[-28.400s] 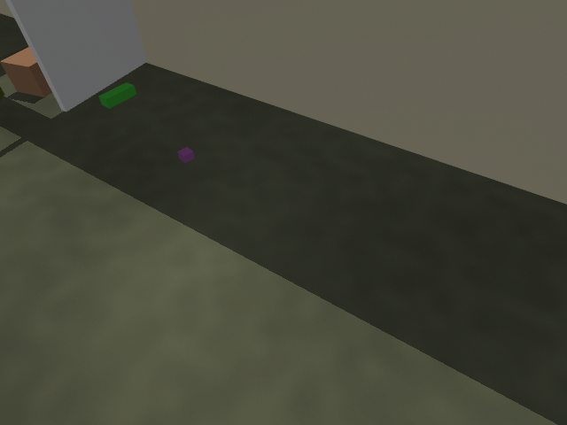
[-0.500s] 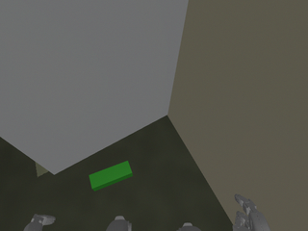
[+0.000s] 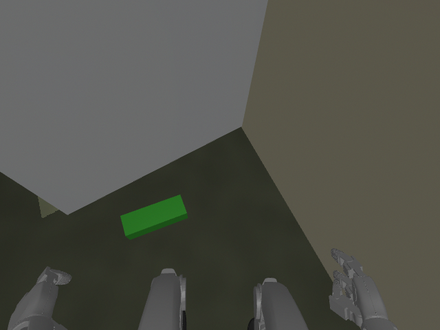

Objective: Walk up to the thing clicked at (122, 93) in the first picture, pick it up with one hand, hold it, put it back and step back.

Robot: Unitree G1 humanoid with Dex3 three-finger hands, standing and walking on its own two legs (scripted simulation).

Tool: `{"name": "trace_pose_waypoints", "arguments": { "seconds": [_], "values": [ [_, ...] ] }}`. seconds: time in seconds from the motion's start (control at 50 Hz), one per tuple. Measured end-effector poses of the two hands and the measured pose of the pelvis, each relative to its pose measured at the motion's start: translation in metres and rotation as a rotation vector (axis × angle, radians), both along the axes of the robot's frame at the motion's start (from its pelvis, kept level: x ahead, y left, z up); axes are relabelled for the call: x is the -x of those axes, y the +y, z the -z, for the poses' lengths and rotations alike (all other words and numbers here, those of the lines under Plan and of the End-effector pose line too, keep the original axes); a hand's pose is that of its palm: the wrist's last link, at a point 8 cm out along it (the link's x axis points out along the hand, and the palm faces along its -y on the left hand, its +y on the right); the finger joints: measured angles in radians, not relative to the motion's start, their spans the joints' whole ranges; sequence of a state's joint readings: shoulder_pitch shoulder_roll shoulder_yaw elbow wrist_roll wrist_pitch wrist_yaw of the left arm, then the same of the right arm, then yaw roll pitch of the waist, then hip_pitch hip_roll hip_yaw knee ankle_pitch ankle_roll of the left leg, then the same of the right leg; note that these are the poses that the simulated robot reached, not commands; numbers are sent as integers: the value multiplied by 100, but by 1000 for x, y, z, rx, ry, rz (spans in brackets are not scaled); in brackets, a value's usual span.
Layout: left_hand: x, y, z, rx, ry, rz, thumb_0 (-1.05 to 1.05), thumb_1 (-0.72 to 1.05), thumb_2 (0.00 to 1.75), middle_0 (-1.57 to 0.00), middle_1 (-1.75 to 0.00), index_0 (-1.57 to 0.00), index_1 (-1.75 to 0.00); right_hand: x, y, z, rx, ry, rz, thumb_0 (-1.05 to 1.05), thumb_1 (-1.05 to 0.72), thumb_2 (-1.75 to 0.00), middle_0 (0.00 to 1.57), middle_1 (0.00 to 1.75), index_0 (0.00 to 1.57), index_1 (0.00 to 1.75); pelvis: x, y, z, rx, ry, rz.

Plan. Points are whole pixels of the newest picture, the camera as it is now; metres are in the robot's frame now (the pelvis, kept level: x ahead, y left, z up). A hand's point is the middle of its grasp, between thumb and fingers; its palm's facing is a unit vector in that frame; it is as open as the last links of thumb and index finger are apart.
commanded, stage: rise first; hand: left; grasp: from above
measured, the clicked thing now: (155, 216) +0.48 +0.23 -0.58
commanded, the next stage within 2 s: none
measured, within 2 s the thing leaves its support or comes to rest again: neither
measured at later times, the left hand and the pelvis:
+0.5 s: hand (105, 254) +0.31 +0.31 -0.34, palm faces -0.37 -0.17 -0.91, open 14.1 cm; pelvis -0.06 -0.01 -0.19, yaw -5 degrees
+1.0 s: hand (120, 238) +0.37 +0.30 -0.42, palm faces -0.37 -0.19 -0.91, open 14.1 cm; pelvis -0.06 +0.00 -0.25, yaw -7 degrees
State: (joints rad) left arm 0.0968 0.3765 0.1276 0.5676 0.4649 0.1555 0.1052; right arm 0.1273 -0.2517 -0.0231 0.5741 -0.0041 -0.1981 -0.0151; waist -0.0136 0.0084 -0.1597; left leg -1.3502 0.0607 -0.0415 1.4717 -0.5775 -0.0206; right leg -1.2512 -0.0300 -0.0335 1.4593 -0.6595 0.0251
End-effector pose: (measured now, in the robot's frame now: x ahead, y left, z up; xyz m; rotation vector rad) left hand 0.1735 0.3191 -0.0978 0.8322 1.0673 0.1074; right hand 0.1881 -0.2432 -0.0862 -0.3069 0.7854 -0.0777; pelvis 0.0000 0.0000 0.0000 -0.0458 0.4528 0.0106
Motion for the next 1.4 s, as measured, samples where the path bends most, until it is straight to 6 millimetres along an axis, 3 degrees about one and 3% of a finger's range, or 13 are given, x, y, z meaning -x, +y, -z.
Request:
{"name": "trace_pose_waypoints", "arguments": {
  "seconds": [0.2,0.34,0.48,0.62,0.76,1.22,1.4],
  "values": [
    [-73,-3,86,-240,-107,240,0,-57,101,-8,-107,-7,-109,30,-21,108,31,126,8,0,-90,-90,21,30,20,30,26,-3,86,3,121,28],
    [-111,-10,140,-369,-142,345,0,-58,104,-8,-107,-7,-109,81,-27,184,18,284,25,0,-90,-90,21,30,20,30,48,-6,144,10,144,49],
    [-138,-11,177,-454,-168,439,0,-57,104,-9,-108,-8,-109,139,-26,232,6,416,70,0,-90,-90,21,30,20,30,63,-7,186,16,133,66],
    [-158,-10,206,-485,-175,473,0,-56,102,-9,-108,-9,-108,179,-25,252,19,495,108,0,-90,-90,21,30,20,30,68,-4,213,26,122,76],
    [-176,-13,230,-462,-175,430,0,-55,101,-9,-107,-9,-107,198,-26,259,36,529,123,0,-90,-90,21,30,20,30,67,-2,230,37,122,84],
    [-213,-24,283,-443,-149,432,0,-54,99,-10,-106,-10,-106,204,-23,302,-18,589,78,0,-90,-90,21,30,20,30,59,-3,274,42,121,108],
    [-223,-28,296,-433,-160,450,0,-54,98,-10,-107,-10,-106,206,-23,308,-21,612,69,0,-91,-90,21,30,20,30,56,-3,282,51,116,120]
  ]
}}
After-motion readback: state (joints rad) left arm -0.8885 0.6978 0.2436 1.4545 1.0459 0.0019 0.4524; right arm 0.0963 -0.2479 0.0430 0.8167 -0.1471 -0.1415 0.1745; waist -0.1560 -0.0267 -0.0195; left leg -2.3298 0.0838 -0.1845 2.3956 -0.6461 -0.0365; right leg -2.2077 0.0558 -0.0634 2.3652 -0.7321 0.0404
